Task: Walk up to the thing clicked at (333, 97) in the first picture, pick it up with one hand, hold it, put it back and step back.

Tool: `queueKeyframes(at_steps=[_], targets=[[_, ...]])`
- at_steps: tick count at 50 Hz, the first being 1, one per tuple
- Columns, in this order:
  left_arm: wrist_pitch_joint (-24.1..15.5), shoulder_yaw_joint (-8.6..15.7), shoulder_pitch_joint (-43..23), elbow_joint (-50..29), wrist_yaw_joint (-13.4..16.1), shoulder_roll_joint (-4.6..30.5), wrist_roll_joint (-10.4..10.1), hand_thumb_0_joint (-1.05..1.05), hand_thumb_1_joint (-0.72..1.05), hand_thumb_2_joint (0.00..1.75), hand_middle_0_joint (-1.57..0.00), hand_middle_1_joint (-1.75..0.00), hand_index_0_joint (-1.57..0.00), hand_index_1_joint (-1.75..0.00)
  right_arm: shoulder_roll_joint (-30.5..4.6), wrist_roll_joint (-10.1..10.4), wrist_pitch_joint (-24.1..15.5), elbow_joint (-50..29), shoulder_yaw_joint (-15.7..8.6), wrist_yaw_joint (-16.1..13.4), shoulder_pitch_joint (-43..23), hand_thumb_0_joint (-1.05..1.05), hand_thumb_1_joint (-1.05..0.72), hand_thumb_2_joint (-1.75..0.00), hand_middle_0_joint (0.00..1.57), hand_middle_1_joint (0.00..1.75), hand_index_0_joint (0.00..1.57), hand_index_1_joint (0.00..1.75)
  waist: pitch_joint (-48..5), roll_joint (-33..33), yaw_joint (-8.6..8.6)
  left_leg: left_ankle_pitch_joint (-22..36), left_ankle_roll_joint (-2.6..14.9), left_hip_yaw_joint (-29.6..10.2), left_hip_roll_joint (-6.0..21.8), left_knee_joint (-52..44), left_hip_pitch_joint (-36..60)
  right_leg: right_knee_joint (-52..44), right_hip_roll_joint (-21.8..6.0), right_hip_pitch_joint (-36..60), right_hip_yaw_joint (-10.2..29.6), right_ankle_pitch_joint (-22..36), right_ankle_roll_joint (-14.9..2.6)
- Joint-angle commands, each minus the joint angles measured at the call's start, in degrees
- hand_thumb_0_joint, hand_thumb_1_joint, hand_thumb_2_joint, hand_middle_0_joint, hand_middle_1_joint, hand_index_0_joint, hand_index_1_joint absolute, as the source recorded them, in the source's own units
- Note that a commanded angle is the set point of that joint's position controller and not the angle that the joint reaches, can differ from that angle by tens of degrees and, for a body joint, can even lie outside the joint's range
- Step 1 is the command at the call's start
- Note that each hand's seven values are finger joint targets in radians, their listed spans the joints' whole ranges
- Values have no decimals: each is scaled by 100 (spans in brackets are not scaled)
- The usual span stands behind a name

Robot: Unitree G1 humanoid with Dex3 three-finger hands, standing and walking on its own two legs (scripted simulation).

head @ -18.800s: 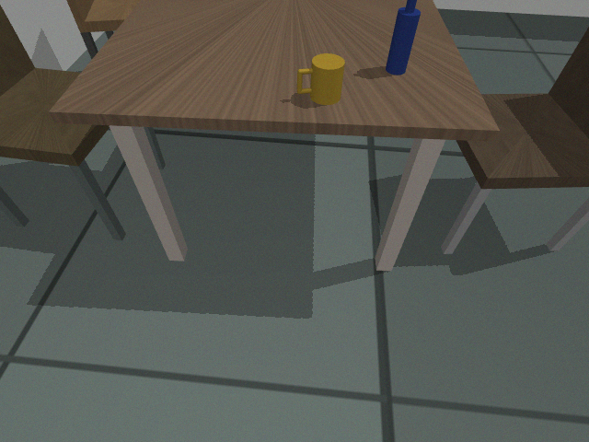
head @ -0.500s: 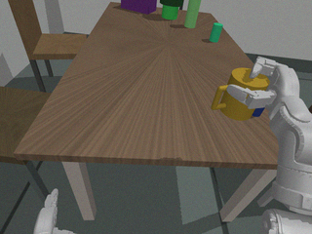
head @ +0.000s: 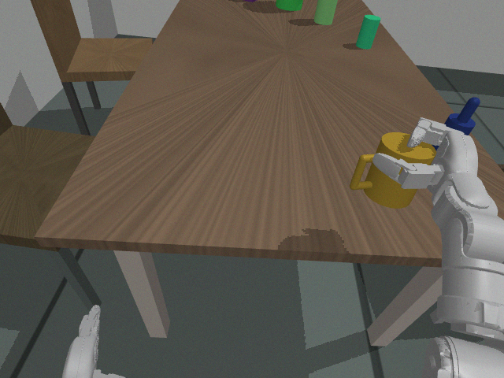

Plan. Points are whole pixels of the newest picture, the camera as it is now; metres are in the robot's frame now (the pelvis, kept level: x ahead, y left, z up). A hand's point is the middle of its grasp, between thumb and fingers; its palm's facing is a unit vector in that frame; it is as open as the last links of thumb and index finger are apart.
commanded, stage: crouch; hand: right
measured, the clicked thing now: (387, 171) +0.37 -0.19 +0.17
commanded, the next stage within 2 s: lower in 0.76 s
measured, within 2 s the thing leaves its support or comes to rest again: rests again in 1.64 s
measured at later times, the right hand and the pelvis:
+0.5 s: hand (401, 158) +0.42 -0.23 +0.16, palm faces +0.24 +0.97 +0.00, open 6.6 cm; pelvis +0.01 -0.01 +0.00, yaw +1 degrees
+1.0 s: hand (400, 162) +0.44 -0.24 +0.14, palm faces +0.23 +0.97 +0.01, open 6.5 cm; pelvis +0.01 -0.01 +0.00, yaw +1 degrees
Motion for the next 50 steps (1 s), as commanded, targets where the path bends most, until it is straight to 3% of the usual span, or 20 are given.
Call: queueKeyframes(at_steps=[1,2,4,11,17,20,22,24,26,29,30,35,38,40,42,44,45,48,49,50], targets=[[-426,224,-978,-927,104,702,7,0,-53,5,-5,-5,-5,-5,-1670,20,-1169,-1345,-457,-38,-3373,0,-17,-130,129,143,133,143,-1529,-17,-22,1098,-36,12,-42,-589,-540,-190,114,1190,-16,478,-192],[-408,10,-883,-753,68,470,18,0,-53,5,-5,-5,-5,-5,-1451,-4,-1260,-1083,-285,-6,-3303,0,-17,-128,127,141,131,141,-1433,-5,7,1129,-49,0,-37,-587,-553,-196,128,1089,-21,480,-208],[-402,194,-937,-804,99,669,26,0,-52,5,-5,-5,-6,-5,-1594,1,-1400,-830,-435,17,-3124,0,-16,-129,127,142,132,142,-1648,26,-7,1237,-63,-18,-29,-570,-476,-160,131,1149,-19,571,-211],[-368,75,-786,-884,22,590,26,0,-53,5,-6,-5,-6,-5,-1640,-26,-1878,-255,-399,149,-3123,0,-18,-130,128,142,132,142,-1677,-31,16,1541,-50,45,-82,-529,-483,-175,112,1155,-38,920,-196],[-330,413,-365,-931,20,897,45,0,-53,5,-6,-5,-6,-5,-1686,-52,-2296,59,-408,167,-3218,0,-19,-129,127,141,131,141,-1900,73,173,1953,-75,42,-114,-442,-583,-71,77,1460,-35,1397,-212],[-311,268,-503,-861,-23,685,25,0,-53,5,-6,-5,-6,-5,-1669,-60,-2477,294,-377,199,-3178,0,-19,-128,127,141,131,141,-1609,-35,91,1668,-49,32,-111,-501,-636,-124,76,1186,-33,1099,-197],[-318,-39,-644,-822,-78,362,21,0,-54,5,-6,-5,-6,-5,-1577,-86,-2603,404,-291,228,-3306,0,-20,-129,127,141,131,141,-1582,-81,56,1564,-56,-16,-95,-502,-596,-142,104,1032,-68,911,-195],[-310,194,-678,-927,-47,668,39,0,-53,4,-6,-5,-6,-5,-1887,-96,-2737,405,-419,253,-3471,0,-22,-130,128,142,132,142,-1794,-165,136,1483,-38,-24,-105,-507,-620,-146,86,1119,-46,827,-177],[-318,348,-705,-1157,-14,923,53,0,-53,4,-6,-5,-6,-5,-1808,-82,-2818,526,-369,275,-3437,0,-24,-131,130,143,134,143,-2032,53,194,1703,-46,27,-148,-442,-600,-108,40,1325,1,1117,-173],[-243,225,-455,-850,-61,686,35,0,-53,5,-5,-5,-6,-5,-1811,-57,-2929,672,-401,285,-3333,0,-23,-131,130,143,134,143,-1924,-277,84,1851,-39,19,-133,-411,-642,-47,71,1299,-25,1385,-158],[-239,428,-540,-1003,-27,909,46,0,-53,5,-5,-5,-6,-5,-1965,-67,-2986,709,-486,270,-3512,0,-24,-132,130,144,134,144,-2017,-102,199,1846,-49,-2,-133,-417,-633,-26,68,1297,-37,1298,-172],[-144,95,-506,-798,-86,531,25,0,-54,6,-5,-5,-5,-5,-1907,-83,-3195,1183,-440,327,-3369,0,-21,-132,130,144,135,144,-1710,-57,145,1726,-64,-45,-106,-460,-618,-49,123,908,-75,1007,-214],[-113,325,-600,-990,-47,852,39,0,-54,5,-5,-5,-5,-5,-2114,-97,-3309,1195,-501,361,-3590,0,-22,-134,132,147,137,147,-1940,-187,219,1579,-28,-30,-144,-430,-766,-72,66,1081,-40,922,-171],[-95,59,-601,-1172,-90,616,28,0,-54,5,-5,-5,-5,-5,-1919,-72,-3390,1343,-383,422,-3642,0,-23,-134,133,147,137,147,-1853,-161,247,1505,-16,-5,-164,-456,-751,-101,47,1017,-10,866,-165],[-43,356,-462,-912,-26,880,26,0,-55,5,-5,-4,-5,-5,-2213,-80,-3446,1676,-586,445,-3490,0,-22,-134,133,147,137,147,-1990,-62,271,1703,-44,-34,-147,-410,-769,-15,75,1048,-30,1037,-201],[-43,179,-622,-1272,-52,805,39,0,-55,6,-5,-4,-5,-5,-2112,-61,-3540,1419,-468,486,-3759,0,-23,-134,132,146,136,146,-2120,-237,271,1673,-19,-25,-157,-387,-796,-17,57,1168,-19,1087,-176],[-38,385,-655,-1325,-10,968,35,0,-55,6,-5,-4,-5,-5,-2268,-54,-3583,1394,-571,470,-3877,0,-22,-133,130,145,135,145,-2095,-189,322,1558,-14,-22,-166,-414,-840,-15,52,1138,-14,931,-171],[29,137,-483,-1136,-52,651,13,0,-55,6,-5,-4,-5,-5,-1814,-35,-3611,2258,-421,533,-3218,0,-19,-129,127,142,132,142,-1528,146,306,1386,-60,-54,-136,-478,-920,-56,113,680,-57,604,-223],[-3,259,-695,-1347,-38,834,19,0,-55,6,-5,-4,-4,-5,-1817,-49,-3670,2331,-409,555,-3249,0,-17,-128,125,140,130,140,-1818,210,332,1541,-66,-49,-141,-404,-897,-9,92,759,-32,779,-236],[23,352,-630,-1349,-18,956,39,0,-55,6,-5,-4,-4,-4,-2288,-65,-3791,1926,-644,518,-3623,0,-17,-126,125,139,129,139,-1989,105,318,1560,-60,-75,-134,-399,-883,47,95,803,-42,800,-229]])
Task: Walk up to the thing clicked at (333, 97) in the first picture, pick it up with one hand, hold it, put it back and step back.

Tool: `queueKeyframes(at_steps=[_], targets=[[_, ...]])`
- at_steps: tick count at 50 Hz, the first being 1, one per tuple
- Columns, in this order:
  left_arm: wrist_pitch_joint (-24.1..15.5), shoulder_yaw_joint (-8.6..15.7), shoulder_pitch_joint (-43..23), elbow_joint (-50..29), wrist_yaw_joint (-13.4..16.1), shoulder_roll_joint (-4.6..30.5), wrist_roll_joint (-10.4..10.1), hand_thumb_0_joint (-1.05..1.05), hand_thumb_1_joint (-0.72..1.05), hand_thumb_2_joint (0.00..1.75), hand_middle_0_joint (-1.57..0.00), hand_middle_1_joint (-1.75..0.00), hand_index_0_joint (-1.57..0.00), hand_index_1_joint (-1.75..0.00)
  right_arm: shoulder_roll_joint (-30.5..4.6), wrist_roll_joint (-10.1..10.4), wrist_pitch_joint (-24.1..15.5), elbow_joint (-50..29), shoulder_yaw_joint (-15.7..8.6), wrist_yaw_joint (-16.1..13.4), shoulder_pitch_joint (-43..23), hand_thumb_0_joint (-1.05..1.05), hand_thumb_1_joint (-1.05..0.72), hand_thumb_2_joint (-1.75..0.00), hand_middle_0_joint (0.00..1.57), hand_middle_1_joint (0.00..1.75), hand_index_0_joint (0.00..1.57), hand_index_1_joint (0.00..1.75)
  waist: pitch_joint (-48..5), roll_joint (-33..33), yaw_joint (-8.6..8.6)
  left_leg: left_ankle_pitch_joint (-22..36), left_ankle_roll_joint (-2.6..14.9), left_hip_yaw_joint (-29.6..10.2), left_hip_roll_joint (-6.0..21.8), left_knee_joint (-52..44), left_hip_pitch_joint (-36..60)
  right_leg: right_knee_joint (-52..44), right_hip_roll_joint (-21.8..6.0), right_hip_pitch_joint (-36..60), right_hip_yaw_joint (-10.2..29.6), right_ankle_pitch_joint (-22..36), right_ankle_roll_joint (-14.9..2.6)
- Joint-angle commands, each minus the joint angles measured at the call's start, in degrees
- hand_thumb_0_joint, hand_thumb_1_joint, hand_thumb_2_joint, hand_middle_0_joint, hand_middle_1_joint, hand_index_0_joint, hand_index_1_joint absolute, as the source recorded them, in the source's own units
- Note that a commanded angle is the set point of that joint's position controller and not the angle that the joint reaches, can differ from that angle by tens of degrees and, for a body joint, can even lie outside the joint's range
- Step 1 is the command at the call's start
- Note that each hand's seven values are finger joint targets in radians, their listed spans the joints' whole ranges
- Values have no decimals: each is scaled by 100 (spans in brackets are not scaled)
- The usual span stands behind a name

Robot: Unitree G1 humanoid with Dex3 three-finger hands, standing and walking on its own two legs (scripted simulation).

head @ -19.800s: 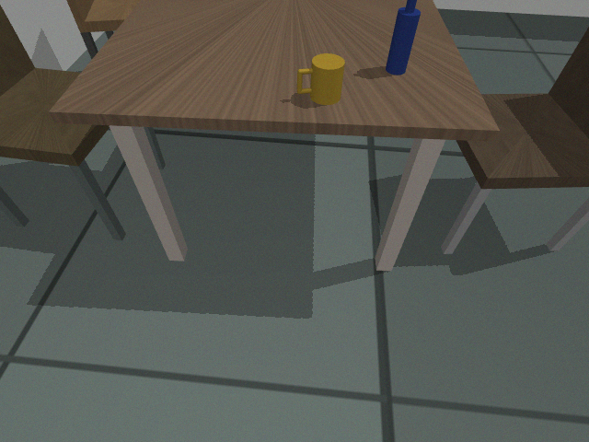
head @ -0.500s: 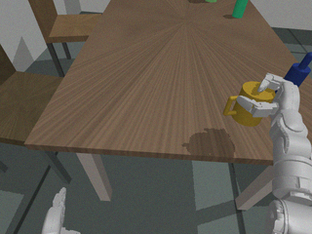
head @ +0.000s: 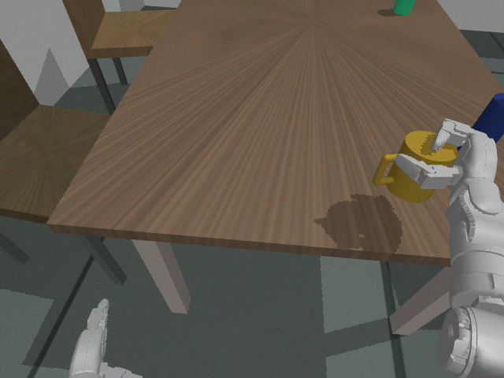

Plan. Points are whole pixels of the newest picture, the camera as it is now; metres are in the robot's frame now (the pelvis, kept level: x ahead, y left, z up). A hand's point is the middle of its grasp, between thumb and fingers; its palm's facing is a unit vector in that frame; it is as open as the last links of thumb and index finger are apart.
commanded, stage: lower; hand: right
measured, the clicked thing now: (409, 168) +0.42 -0.22 +0.11
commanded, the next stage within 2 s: loosen in 0.80 s
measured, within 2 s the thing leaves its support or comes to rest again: rests again in 0.64 s
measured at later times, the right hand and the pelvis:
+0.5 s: hand (416, 177) +0.43 -0.25 +0.08, palm faces +0.26 +0.97 +0.01, open 6.4 cm; pelvis +0.00 +0.00 -0.01, yaw +0 degrees
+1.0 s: hand (415, 181) +0.43 -0.25 +0.06, palm faces +0.26 +0.97 +0.02, open 6.5 cm; pelvis +0.00 -0.01 -0.02, yaw +0 degrees
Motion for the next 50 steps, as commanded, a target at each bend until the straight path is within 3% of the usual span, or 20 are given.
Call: queueKeyframes(at_steps=[1,6,9,11,13,15,19,23,25,29,31,33,34,35,37,40,43,44,47,50], targets=[[-253,377,-403,-857,42,902,0,0,-55,6,-5,-4,-4,-5,-1473,66,-649,-1129,-224,20,-2744,0,-16,-126,124,139,129,139,-1921,-287,65,1632,35,48,-102,-330,-314,-121,146,1525,66,1053,-139],[-211,274,-586,-951,22,818,24,0,-55,6,-5,-4,-4,-4,-1738,70,-1058,-1297,-392,-6,-2988,0,-18,-129,127,142,132,142,-2066,-394,20,1501,73,69,-156,-247,-362,-19,77,1454,124,1052,-91],[-210,23,-666,-1103,-4,611,23,0,-54,6,-5,-4,-5,-5,-1493,100,-1216,-1175,-248,75,-2774,0,-21,-133,131,145,135,145,-2351,-533,26,1578,67,61,-168,-171,-368,58,70,1577,135,1173,-82],[-147,401,-392,-921,68,1041,62,0,-55,6,-5,-4,-5,-5,-1908,83,-1332,-1239,-452,7,-2902,0,-21,-135,132,148,137,148,-2268,-657,97,1494,94,82,-202,-151,-532,80,32,1593,169,1192,-48],[-149,277,-319,-881,24,842,70,0,-55,7,-5,-4,-4,-5,-1501,93,-1343,-909,-282,20,-2644,0,-22,-137,134,150,139,150,-2217,-560,134,1509,87,84,-217,-137,-595,133,31,1523,178,1218,-60],[-167,265,-612,-1103,44,870,76,0,-55,6,-5,-4,-5,-5,-1920,81,-1519,-1302,-501,-37,-2975,0,-21,-135,132,148,137,148,-2324,-606,126,1484,83,58,-199,-85,-563,223,38,1403,159,1096,-69],[-129,124,-207,-889,3,647,71,0,-56,7,-5,-4,-4,-5,-1262,89,-1537,-464,-203,33,-2393,0,-22,-135,132,148,137,148,-1953,-476,208,1398,82,93,-234,-23,-801,263,23,1186,181,1027,-78],[-128,282,-371,-1118,9,872,104,0,-55,6,-5,-4,-4,-5,-1734,24,-1731,-790,-401,4,-2816,0,-23,-136,134,149,138,149,-2211,-664,209,1139,111,77,-226,66,-916,313,0,1099,206,703,-54],[-151,129,-267,-1151,-22,656,92,0,-55,6,-5,-4,-4,-5,-1308,62,-1769,-556,-192,55,-2556,0,-22,-136,134,150,139,150,-2222,-586,217,1244,99,116,-252,159,-925,401,-13,1140,222,893,-44],[-119,273,-240,-1434,-7,924,117,0,-56,7,-5,-4,-4,-5,-1919,27,-1904,-917,-496,10,-2888,0,-23,-136,134,149,138,149,-2509,-737,176,1408,91,77,-225,249,-864,523,26,1113,203,1061,-63],[-115,399,-217,-1422,-14,941,103,0,-55,6,-5,-4,-4,-5,-1696,54,-1924,-743,-440,5,-2694,0,-23,-135,133,148,138,148,-2250,-683,220,1193,106,97,-248,255,-1062,514,-1,1023,221,847,-45],[-102,158,-5,-1265,-82,668,106,0,-56,7,-5,-4,-4,-5,-1249,69,-1893,-215,-260,55,-2283,0,-24,-134,133,147,137,147,-2036,-622,265,1106,106,107,-263,284,-1203,541,-6,832,239,783,-58],[-126,49,-353,-1651,-80,662,98,0,-55,6,-5,-4,-4,-5,-1573,35,-1989,-727,-382,36,-2576,0,-24,-134,133,147,138,147,-2382,-639,181,1194,105,89,-249,328,-1112,598,-10,976,236,904,-59],[-119,242,-330,-1645,-34,819,114,0,-56,7,-5,-4,-4,-5,-1928,-19,-2045,-861,-533,15,-2829,0,-24,-135,133,148,137,148,-2674,-731,214,1317,101,64,-243,369,-1114,701,-8,1093,233,1061,-56],[-70,167,-104,-1432,-80,728,124,0,-55,6,-5,-4,-4,-5,-1452,8,-1968,-245,-320,65,-2290,0,-25,-136,134,149,139,149,-2175,-726,215,1221,106,105,-250,397,-1185,677,-8,841,241,991,-35],[-70,428,-370,-1853,-38,1075,116,0,-56,7,-5,-4,-4,-5,-1787,16,-2019,-634,-507,71,-2615,0,-26,-133,132,146,136,146,-2562,-511,277,1324,81,52,-231,459,-1131,746,6,847,220,912,-86],[13,355,359,-1450,-86,848,106,0,-55,6,-5,-4,-4,-5,-1294,22,-1914,209,-343,115,-1934,0,-27,-133,132,145,136,145,-2048,-453,292,1220,87,125,-266,499,-1342,777,-11,667,246,943,-62],[28,146,290,-1610,-131,662,76,0,-55,6,-5,-4,-4,-5,-1186,81,-1914,176,-351,140,-1845,0,-26,-131,131,144,135,144,-1893,-387,232,1181,83,108,-249,479,-1295,748,17,471,231,826,-75],[30,350,81,-1992,-88,924,97,0,-51,3,-6,-5,-6,-4,-1629,-41,-1978,-178,-450,147,-2274,0,-10,-113,127,129,130,130,-2352,-399,287,1422,48,29,-192,580,-1164,879,52,549,184,916,-122],[56,214,153,-2091,-141,740,59,0,-50,3,-6,-5,-7,-4,-1298,35,-1923,-143,-360,181,-2182,0,0,-89,118,107,120,107,-2080,-301,283,1259,59,45,-199,578,-1261,848,52,409,192,708,-111]])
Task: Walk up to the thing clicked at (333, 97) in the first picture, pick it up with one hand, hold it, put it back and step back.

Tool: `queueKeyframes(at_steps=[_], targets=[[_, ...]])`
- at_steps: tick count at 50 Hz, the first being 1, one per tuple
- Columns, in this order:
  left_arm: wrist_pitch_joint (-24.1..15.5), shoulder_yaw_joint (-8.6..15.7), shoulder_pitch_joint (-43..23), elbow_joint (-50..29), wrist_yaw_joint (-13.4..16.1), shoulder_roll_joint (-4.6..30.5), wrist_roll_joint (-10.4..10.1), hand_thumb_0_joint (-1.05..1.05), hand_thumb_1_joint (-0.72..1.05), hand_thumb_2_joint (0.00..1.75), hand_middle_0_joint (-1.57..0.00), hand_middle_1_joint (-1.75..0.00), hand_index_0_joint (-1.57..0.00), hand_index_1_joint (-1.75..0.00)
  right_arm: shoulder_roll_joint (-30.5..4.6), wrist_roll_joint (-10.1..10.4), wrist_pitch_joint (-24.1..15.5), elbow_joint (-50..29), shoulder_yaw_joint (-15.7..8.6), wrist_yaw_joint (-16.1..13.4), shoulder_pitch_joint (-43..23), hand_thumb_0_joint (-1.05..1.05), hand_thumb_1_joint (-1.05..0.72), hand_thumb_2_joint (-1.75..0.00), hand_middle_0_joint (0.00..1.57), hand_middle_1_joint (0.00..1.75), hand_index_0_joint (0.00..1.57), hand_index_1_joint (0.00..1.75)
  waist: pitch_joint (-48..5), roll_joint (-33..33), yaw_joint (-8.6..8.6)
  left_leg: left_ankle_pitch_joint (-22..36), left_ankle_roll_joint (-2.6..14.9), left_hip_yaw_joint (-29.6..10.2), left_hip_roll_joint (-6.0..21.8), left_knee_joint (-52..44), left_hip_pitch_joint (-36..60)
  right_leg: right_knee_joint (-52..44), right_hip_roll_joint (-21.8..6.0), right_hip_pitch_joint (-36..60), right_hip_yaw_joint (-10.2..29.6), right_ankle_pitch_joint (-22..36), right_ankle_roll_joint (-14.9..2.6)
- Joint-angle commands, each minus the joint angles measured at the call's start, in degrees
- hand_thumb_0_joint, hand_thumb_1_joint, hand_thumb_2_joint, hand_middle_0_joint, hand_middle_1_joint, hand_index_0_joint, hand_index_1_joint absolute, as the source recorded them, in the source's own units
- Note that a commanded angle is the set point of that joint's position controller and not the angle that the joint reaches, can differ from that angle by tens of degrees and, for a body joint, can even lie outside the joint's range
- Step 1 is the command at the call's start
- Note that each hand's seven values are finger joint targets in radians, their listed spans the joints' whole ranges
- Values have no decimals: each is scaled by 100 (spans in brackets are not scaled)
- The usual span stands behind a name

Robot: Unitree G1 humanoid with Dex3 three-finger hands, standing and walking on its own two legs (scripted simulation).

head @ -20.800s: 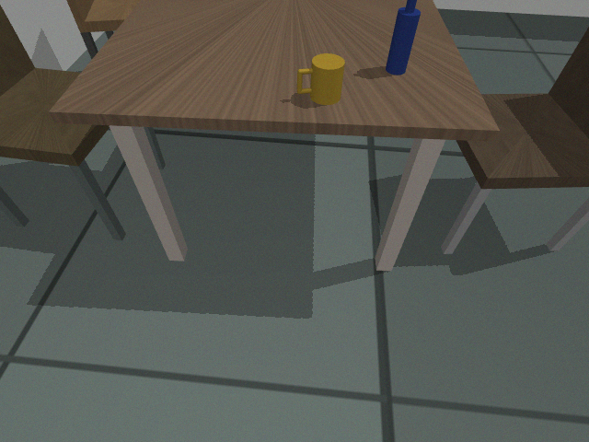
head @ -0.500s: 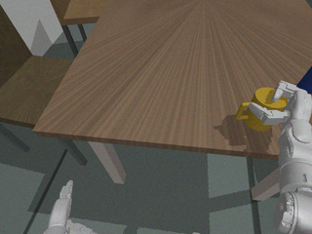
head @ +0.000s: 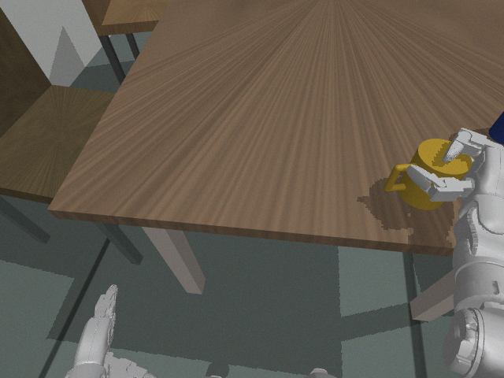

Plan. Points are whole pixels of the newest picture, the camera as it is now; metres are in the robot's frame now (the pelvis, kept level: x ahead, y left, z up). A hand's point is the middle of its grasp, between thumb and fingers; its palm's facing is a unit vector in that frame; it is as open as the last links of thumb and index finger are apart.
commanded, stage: open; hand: right
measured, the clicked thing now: (421, 176) +0.43 -0.23 +0.05
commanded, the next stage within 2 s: withdraw in 0.44 s
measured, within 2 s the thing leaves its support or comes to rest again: neither
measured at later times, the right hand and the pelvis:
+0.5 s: hand (441, 164) +0.43 -0.25 +0.08, palm faces +0.27 +0.96 +0.03, open 12.3 cm; pelvis -0.01 +0.00 -0.01, yaw +0 degrees
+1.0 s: hand out of the picture +0.42 -0.31 +0.18, palm faces +0.32 +0.95 -0.01, open 17.0 cm; pelvis +0.00 +0.00 +0.01, yaw -1 degrees
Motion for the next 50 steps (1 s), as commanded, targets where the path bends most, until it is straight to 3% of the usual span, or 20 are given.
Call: queueKeyframes(at_steps=[1,6,10,12,14,18,20,28,29,31,32,34,36,37,39,41,43,45,48,50], targets=[[-268,412,-156,-951,31,848,-29,0,-50,3,-6,-5,-7,-4,-1258,78,-284,-1169,-111,-1,-2274,0,5,-81,116,102,118,102,-1974,-488,32,1658,98,34,-145,-423,-111,-357,111,1915,136,1289,-72],[-203,412,74,-956,11,797,-46,0,-53,5,-5,-5,-5,-5,-1249,36,-238,-1204,-36,-16,-2338,0,25,-58,101,83,102,84,-1707,-633,30,1452,124,23,-121,-393,-224,-375,139,1735,110,1026,-58],[-258,479,-181,-1404,38,941,-46,0,-53,5,-5,-5,-5,-5,-1218,72,-242,-1445,-14,-3,-2596,0,33,-43,90,69,91,69,-2085,-451,79,1369,116,47,-141,-370,-228,-334,104,1894,153,942,-59],[-182,448,357,-911,25,835,-47,0,-53,5,-5,-5,-5,-5,-1340,32,-173,-1053,-117,-36,-2223,0,36,-38,84,63,84,63,-1771,-650,9,1334,115,20,-105,-358,-271,-320,153,1708,119,896,-60],[-232,468,-19,-1309,23,884,-39,0,-53,6,-5,-5,-5,-5,-1202,52,-198,-1267,-60,-27,-2463,0,37,-35,77,58,78,58,-2160,-599,36,1470,120,34,-125,-308,-268,-263,110,1949,154,1145,-52],[-185,397,169,-1167,3,806,-29,0,-53,6,-5,-5,-5,-5,-1307,6,-220,-1252,-107,-95,-2472,0,36,-30,68,50,68,50,-1908,-648,-46,1358,141,57,-129,-296,-289,-291,109,1782,158,1080,-34],[-217,463,9,-1398,20,878,-22,0,-54,5,-5,-5,-5,-5,-1281,2,-258,-1337,-97,-115,-2642,0,35,-30,62,47,63,47,-2074,-566,54,1370,133,55,-137,-287,-298,-261,97,1841,176,1045,-46],[-170,469,299,-1166,2,865,5,0,-50,3,-6,-5,-7,-5,-1194,-39,-247,-1060,-39,-147,-2480,0,34,-32,38,39,38,39,-1911,-636,31,1227,155,85,-171,-237,-485,-280,65,1833,205,1018,0],[-169,314,204,-1316,-20,740,-11,0,-50,3,-6,-5,-7,-5,-1288,-23,-264,-1169,-88,-147,-2483,0,34,-33,35,37,36,37,-1801,-663,-44,1162,159,86,-157,-279,-361,-330,90,1649,186,885,0],[-177,694,-14,-1578,56,1181,-20,0,-51,3,-6,-5,-6,-5,-1749,-45,-296,-1616,-273,-180,-2725,0,35,-29,31,32,31,32,-2257,-646,-48,1238,157,62,-152,-253,-202,-325,96,1834,183,905,-7],[-122,585,464,-1135,28,1027,-1,0,-51,3,-6,-5,-6,-5,-1783,-71,-235,-1324,-327,-171,-2496,0,34,-27,29,30,30,30,-2166,-836,-89,1311,152,59,-142,-260,-185,-295,120,1891,162,1041,-5],[-167,644,-33,-1790,51,1173,-46,0,-51,3,-6,-5,-6,-5,-1973,11,-250,-1995,-433,-164,-2824,0,37,-24,27,27,27,27,-2578,-819,-132,1439,157,87,-152,-286,58,-346,113,2122,195,1212,11],[-107,579,432,-1172,78,1006,-52,0,-51,3,-5,-5,-6,-5,-2144,-21,-137,-1788,-540,-193,-2688,0,40,-17,21,20,21,20,-2283,-995,-172,1473,156,72,-136,-363,90,-367,150,2109,146,1226,3],[-105,368,233,-1237,46,852,-78,0,-52,4,-5,-5,-5,-5,-2012,13,-53,-1738,-480,-162,-2462,0,43,-14,18,17,18,17,-2073,-999,-287,1408,171,98,-148,-397,131,-466,150,2017,165,1236,20],[-130,339,5,-1215,102,791,-103,0,-52,4,-5,-5,-5,-5,-2355,21,-19,-2298,-569,-109,-3058,0,47,-11,15,14,15,13,-2427,-1172,-228,1653,156,37,-108,-455,269,-412,157,2256,122,1443,8],[-111,87,-174,-821,121,592,-135,0,-52,4,-5,-5,-5,-4,-2531,39,161,-2234,-621,-45,-2971,0,50,-5,10,7,9,7,-2123,-1206,-398,1676,167,30,-85,-527,488,-520,187,2033,105,1398,18],[-106,76,-189,-400,133,595,-169,0,-52,4,-5,-4,-5,-4,-2246,84,432,-1570,-463,142,-2604,0,55,-4,8,7,8,7,-1724,-1211,-341,1442,168,24,-76,-657,387,-667,174,1955,110,1138,17],[-192,139,-761,-725,224,845,-205,0,-53,3,-5,-5,-6,-4,-2383,127,600,-1806,-399,302,-3022,0,56,-3,6,5,6,5,-2017,-862,-262,1451,129,-7,-49,-749,517,-708,168,2101,116,1109,-10],[-223,286,-398,-588,304,1125,-243,0,-54,3,-6,-5,-6,-5,-2088,249,1076,-1085,-197,634,-2478,0,55,-4,6,5,6,5,-1555,-429,-126,1359,103,95,-67,-893,396,-882,152,2187,142,1020,-43],[-278,211,-293,-672,318,1070,-274,0,-54,3,-6,-5,-6,-5,-2162,307,1216,-1129,-213,786,-2551,0,53,-4,6,5,6,5,-1533,-178,-150,1460,84,148,-73,-940,406,-935,146,2236,144,1124,-74]])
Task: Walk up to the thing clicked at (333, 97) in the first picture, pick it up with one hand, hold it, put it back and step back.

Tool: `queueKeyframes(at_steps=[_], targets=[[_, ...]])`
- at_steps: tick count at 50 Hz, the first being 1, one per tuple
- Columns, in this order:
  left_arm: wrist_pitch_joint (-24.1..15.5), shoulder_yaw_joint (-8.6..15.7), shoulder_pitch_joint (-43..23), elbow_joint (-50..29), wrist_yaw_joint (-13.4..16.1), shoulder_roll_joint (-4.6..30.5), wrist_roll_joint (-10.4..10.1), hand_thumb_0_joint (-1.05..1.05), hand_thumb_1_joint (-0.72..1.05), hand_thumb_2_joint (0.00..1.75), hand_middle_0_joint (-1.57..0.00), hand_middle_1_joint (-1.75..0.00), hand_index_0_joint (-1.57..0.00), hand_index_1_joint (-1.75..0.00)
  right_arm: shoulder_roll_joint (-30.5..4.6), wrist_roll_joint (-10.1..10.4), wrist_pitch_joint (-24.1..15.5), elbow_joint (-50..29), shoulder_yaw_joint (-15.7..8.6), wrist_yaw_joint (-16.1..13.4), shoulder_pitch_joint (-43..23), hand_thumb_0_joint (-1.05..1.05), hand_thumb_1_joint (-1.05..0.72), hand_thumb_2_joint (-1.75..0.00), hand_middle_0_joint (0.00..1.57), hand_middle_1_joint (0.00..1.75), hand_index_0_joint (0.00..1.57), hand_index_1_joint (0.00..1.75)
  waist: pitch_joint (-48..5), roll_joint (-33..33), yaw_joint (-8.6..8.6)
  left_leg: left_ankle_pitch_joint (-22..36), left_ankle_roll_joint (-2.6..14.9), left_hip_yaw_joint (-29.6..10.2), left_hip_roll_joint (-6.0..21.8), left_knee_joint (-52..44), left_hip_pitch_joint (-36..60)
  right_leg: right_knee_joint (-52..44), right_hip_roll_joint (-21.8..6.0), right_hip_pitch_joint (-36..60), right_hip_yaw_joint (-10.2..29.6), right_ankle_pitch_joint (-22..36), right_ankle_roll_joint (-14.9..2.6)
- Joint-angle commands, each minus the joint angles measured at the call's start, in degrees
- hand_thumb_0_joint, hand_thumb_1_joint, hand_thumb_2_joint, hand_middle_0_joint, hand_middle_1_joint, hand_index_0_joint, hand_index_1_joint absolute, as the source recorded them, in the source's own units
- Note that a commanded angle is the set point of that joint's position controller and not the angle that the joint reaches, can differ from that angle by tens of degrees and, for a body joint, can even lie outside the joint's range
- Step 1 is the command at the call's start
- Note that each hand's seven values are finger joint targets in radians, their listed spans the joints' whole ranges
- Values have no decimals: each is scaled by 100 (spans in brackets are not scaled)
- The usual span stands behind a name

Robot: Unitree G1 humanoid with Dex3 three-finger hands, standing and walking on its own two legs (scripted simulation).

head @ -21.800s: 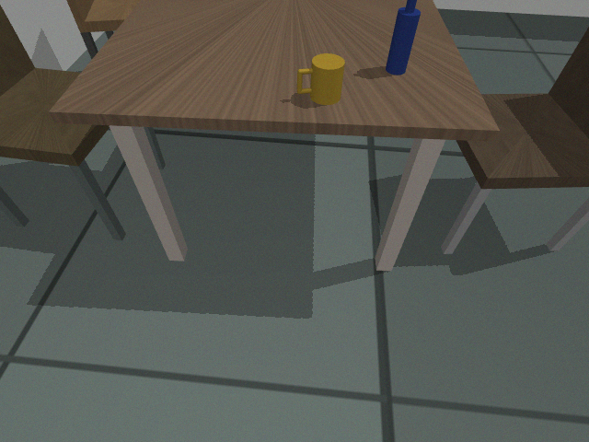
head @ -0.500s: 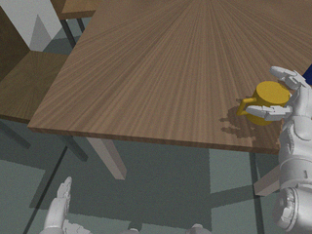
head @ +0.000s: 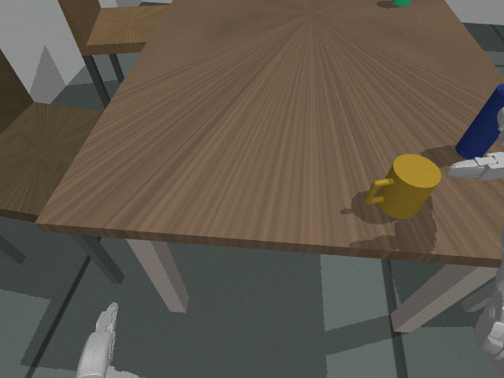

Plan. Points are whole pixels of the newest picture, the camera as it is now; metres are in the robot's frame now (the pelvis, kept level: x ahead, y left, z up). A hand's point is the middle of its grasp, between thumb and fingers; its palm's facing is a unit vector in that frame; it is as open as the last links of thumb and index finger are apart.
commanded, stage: rise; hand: right
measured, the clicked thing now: (397, 188) +0.43 -0.23 +0.05
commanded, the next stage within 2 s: sink last in 0.12 s
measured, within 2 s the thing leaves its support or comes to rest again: neither
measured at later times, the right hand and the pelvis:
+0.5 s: hand out of the picture +0.36 -0.39 +0.16, palm faces +0.57 +0.74 -0.35, open 17.4 cm; pelvis +0.01 +0.00 +0.01, yaw +0 degrees
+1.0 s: hand out of the picture +0.17 -0.25 +0.17, palm faces +0.42 +0.81 -0.42, open 17.5 cm; pelvis -0.01 +0.02 +0.02, yaw -2 degrees
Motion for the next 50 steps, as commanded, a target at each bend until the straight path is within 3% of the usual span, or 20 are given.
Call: queueKeyframes(at_steps=[1,2,3,5,7,8,10,13,16,18,23,25,27,31,36,38,41,45,48,50], targets=[[-483,500,-250,-1114,138,1089,-60,0,-54,3,-6,-5,-6,-5,-1231,207,152,-820,54,390,-2052,0,51,-3,6,4,6,4,-1465,-2,103,1465,89,122,-120,-688,-77,-671,85,1821,119,1107,-73],[-486,489,-75,-1060,140,1072,-65,0,-56,6,-7,-4,-5,-6,-1176,213,223,-792,101,450,-1965,0,47,-6,6,6,6,6,-1341,95,85,1575,85,132,-117,-690,-68,-704,96,1816,105,1218,-87],[-487,483,-331,-1469,81,1016,-72,0,-55,5,-6,-4,-5,-5,-2385,-543,87,-1154,76,108,-1925,0,47,-5,7,5,7,5,-1187,138,-204,1593,55,118,-52,-793,36,-781,141,1808,12,1264,-92],[-419,632,380,-1246,-3,1044,-79,0,-53,5,-6,-4,-5,-5,-1833,-465,71,-1214,191,-104,-1861,0,52,-4,6,6,6,6,-1152,20,-11,1854,59,110,-49,-788,78,-792,164,1961,-56,1440,-84],[-369,422,599,-1081,-138,739,-98,0,-53,4,-6,-4,-5,-4,-1945,-632,111,-1165,158,-271,-1430,0,53,-4,6,6,6,6,-1068,-136,-170,1775,113,170,-100,-802,120,-879,138,1967,-48,1548,-42],[-341,344,532,-1090,-195,623,-113,0,-53,5,-6,-4,-5,-5,-2120,-699,77,-1476,131,-373,-1583,0,54,-4,6,6,6,6,-1037,-336,-224,1902,101,126,-58,-837,191,-856,175,1967,-102,1621,-58],[-325,492,280,-1160,-238,812,-98,0,-53,5,-5,-4,-5,-4,-2913,-806,12,-1889,-418,-617,-1693,0,57,-4,6,6,6,6,-1292,-598,-400,1944,122,76,-28,-869,456,-889,208,1968,-123,1672,-38],[-308,715,-112,-1102,-284,1028,-72,0,-52,5,-5,-4,-6,-4,-3125,-896,-18,-2015,-659,-903,-1740,0,57,-5,6,5,5,5,-1600,-944,-459,1958,186,82,-56,-911,599,-943,166,2188,-84,1871,36],[-314,463,-487,-750,-294,777,-68,0,-52,5,-5,-4,-6,-4,-2709,-934,-30,-1866,-477,-1109,-1360,0,56,-5,6,5,5,5,-1479,-1022,-516,1843,217,120,-103,-1004,656,-1000,115,2132,-51,1866,73],[-415,599,-888,-1043,-228,1000,-62,0,-53,5,-6,-4,-6,-4,-2489,-936,-85,-1989,-391,-1225,-1072,0,53,-5,6,5,5,5,-1768,-843,-484,1975,208,141,-114,-1002,821,-1001,91,2300,-47,2004,65],[-394,771,61,-836,-162,1148,-51,0,-54,6,-6,-4,-6,-4,-2002,-885,-102,-2395,-289,-1296,398,0,50,-6,6,5,5,5,-1590,-434,-433,2413,162,270,-153,-1054,824,-1025,69,2698,-35,2667,19],[-471,873,-30,-1566,-141,1247,-86,0,-53,5,-6,-5,-6,-5,-1440,-777,-150,-3358,47,-1246,882,0,49,-6,6,5,5,5,-1558,-474,-391,2457,174,264,-130,-1130,861,-1098,80,2883,-92,2676,22],[-318,1022,657,-763,-149,1193,-144,0,-53,5,-6,-5,-6,-5,-1375,-685,-33,-3616,-125,-1247,2026,0,49,-6,6,5,5,5,-765,-386,-423,2209,167,282,-140,-1277,752,-1307,99,2586,-118,2290,-2],[-235,1183,404,-696,-224,1070,-181,0,-53,6,-6,-5,-6,-5,-1163,-560,-89,-5669,-331,-1269,2905,0,51,-6,6,6,5,6,-334,-672,-585,1928,209,264,-116,-1426,960,-1550,121,2417,-144,1898,29],[-241,943,-480,-792,-198,782,-72,0,-52,5,-6,-5,-6,-5,-662,-537,-345,-7376,-350,-1404,4054,0,54,-5,6,6,5,6,-304,-751,-740,1554,225,232,-94,-1520,1311,-1711,131,2367,-78,1519,35],[-247,767,-678,-681,-147,602,-24,0,-51,4,-6,-5,-6,-5,-303,-534,-477,-7968,-104,-1442,4362,0,54,-5,6,6,5,6,-211,-740,-737,1453,220,215,-84,-1538,1343,-1738,147,2364,-72,1409,28],[-302,1123,-779,-779,-13,992,75,0,-51,4,-5,-5,-6,-5,-131,-575,-581,-8076,-164,-1531,5246,0,55,-5,5,6,5,6,-250,-468,-686,1398,195,242,-67,-1590,1484,-1766,175,2463,-55,1345,-8],[-327,1192,-225,-633,-20,886,84,0,-50,4,-5,-5,-6,-5,341,-550,-722,-7902,15,-1421,6163,0,56,-5,5,6,5,6,490,-40,-619,821,144,264,-19,-1812,1231,-1866,260,2309,-117,808,-79],[-398,1569,-237,-995,-15,1196,67,0,-50,4,-5,-5,-6,-5,514,-534,-858,-8037,168,-1321,6000,0,55,-5,5,6,5,6,580,314,-433,768,87,196,57,-1938,1051,-1902,295,2571,-154,819,-95],[-379,1211,23,-738,-80,730,38,0,-51,4,-5,-5,-6,-5,591,-541,-888,-7661,215,-1260,6092,0,57,-5,5,6,5,6,1066,427,-456,424,77,169,88,-2081,829,-1980,321,2498,-152,575,-106]])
